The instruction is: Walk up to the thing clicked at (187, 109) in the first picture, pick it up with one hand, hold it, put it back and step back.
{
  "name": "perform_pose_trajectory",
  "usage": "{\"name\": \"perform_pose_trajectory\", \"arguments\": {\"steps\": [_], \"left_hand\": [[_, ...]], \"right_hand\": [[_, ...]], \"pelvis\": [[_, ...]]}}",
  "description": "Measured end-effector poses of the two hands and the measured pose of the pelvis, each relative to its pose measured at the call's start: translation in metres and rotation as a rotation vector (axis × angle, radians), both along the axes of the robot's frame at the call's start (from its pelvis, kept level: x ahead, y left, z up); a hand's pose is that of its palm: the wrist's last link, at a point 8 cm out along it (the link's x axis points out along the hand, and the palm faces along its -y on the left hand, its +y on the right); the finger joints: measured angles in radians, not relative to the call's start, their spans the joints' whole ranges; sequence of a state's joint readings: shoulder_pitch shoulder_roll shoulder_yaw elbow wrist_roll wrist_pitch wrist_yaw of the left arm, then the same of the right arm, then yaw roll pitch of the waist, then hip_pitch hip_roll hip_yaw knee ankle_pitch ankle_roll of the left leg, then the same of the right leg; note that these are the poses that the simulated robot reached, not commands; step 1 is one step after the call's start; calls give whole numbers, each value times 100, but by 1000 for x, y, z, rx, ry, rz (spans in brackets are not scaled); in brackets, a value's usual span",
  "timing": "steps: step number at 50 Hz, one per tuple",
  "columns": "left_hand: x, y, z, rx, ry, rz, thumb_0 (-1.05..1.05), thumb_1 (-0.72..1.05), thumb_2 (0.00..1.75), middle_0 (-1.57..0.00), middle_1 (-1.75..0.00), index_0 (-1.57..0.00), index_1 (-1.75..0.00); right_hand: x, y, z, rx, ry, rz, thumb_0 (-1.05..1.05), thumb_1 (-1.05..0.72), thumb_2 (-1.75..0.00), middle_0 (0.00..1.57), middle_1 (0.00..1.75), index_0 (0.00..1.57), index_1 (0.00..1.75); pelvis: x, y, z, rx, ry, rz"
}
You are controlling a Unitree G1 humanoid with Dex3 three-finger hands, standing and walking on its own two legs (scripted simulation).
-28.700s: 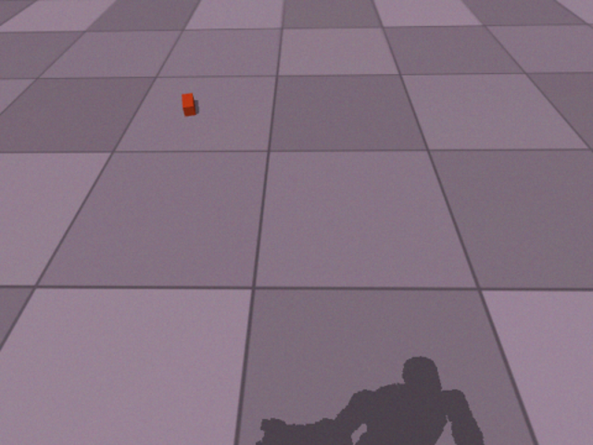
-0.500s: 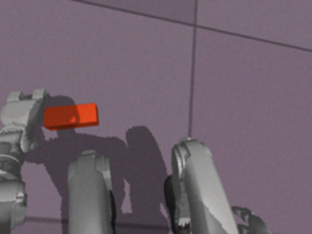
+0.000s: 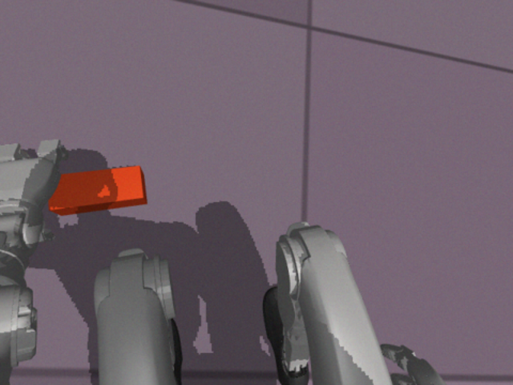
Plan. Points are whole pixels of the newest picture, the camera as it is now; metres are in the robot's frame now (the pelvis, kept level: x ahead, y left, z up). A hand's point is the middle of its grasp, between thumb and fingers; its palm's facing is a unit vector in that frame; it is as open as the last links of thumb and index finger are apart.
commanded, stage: rise first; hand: left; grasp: from above
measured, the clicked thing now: (100, 190) +0.47 +0.24 -0.30
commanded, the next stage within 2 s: approach in 1.82 s
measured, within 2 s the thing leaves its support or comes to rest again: neither
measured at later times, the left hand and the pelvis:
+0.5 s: hand (48, 200) +0.43 +0.29 -0.19, palm faces -0.46 -0.05 -0.89, open 14.2 cm; pelvis +0.00 +0.00 -0.01, yaw -1 degrees
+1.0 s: hand (51, 195) +0.43 +0.28 -0.18, palm faces -0.46 -0.04 -0.89, open 14.2 cm; pelvis +0.00 +0.00 -0.01, yaw -1 degrees
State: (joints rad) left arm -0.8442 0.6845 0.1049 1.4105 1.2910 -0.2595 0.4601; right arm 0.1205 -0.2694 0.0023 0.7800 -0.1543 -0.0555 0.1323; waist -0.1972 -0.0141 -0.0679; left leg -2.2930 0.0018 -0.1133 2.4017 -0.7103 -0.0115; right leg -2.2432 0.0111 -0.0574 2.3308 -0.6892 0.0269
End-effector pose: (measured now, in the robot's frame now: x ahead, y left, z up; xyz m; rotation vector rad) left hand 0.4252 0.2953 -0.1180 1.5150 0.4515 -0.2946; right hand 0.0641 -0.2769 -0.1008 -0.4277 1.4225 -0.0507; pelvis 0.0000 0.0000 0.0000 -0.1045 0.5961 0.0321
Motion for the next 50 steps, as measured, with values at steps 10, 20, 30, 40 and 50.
{"name": "perform_pose_trajectory", "arguments": {"steps": [10,20,30,40,50], "left_hand": [[4,-2,-5,-3,5,4,0,-51,100,-9,-101,-9,-100],[7,-2,-11,-8,2,-7,0,-53,102,-9,-101,-8,-100],[6,-8,-18,-14,-4,-23,0,-55,104,-10,-99,-8,-100],[10,-12,-16,0,-20,-16,0,-55,104,-10,-99,-7,-100],[14,-13,-7,6,-1,-3,0,-55,104,-10,-100,-7,-101]], "right_hand": [[-5,1,-1,4,11,3,0,-91,-89,20,30,21,30],[-7,2,-1,-1,12,10,0,-91,-89,20,30,21,30],[-11,4,1,-4,11,6,0,-91,-90,20,30,21,30],[-13,5,1,4,-1,-3,0,-91,-90,20,30,21,30],[-19,5,0,27,3,-4,0,-91,-90,20,30,21,30]], "pelvis": [[1,0,-3,-4,-2,-4],[0,1,-6,-13,-12,-6],[-1,3,-8,-20,-14,-8],[-1,3,-8,-18,-11,-7],[-3,1,-6,-13,-18,-8]]}}
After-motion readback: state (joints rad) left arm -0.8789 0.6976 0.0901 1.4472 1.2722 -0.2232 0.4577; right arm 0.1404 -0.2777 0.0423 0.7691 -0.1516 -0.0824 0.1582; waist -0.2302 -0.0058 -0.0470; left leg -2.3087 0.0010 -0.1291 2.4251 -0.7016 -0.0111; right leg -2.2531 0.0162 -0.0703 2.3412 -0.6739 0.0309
